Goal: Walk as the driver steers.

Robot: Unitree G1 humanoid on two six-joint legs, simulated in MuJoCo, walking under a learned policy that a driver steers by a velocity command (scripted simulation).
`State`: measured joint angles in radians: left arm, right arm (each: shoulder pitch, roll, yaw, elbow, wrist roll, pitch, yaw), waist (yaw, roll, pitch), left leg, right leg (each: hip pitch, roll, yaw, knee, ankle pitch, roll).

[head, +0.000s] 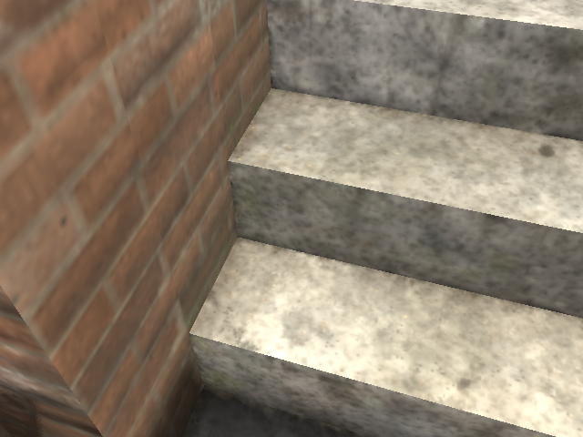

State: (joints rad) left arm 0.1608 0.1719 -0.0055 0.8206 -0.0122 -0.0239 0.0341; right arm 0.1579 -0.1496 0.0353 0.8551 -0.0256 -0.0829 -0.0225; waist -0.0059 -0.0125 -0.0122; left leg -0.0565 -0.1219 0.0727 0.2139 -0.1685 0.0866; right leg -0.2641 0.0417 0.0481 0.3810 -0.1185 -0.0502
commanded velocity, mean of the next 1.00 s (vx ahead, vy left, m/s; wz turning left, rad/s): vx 0.50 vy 0.00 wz -0.49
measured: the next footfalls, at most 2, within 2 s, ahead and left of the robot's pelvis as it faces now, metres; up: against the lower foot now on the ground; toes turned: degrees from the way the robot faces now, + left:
left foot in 0.56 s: +0.08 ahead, +0.10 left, +0.00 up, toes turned -13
right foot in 1.04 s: +0.14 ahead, -0.21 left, +0.19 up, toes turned -38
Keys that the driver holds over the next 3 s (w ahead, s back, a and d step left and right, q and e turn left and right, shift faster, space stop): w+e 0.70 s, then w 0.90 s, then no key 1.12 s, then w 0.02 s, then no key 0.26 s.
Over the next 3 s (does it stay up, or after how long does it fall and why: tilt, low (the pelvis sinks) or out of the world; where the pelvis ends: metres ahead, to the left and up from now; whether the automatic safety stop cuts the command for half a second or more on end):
stays up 0.13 0.06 0.04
